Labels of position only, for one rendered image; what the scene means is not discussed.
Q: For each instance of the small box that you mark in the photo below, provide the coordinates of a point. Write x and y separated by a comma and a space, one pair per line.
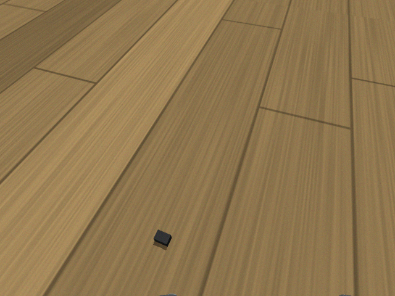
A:
162, 238

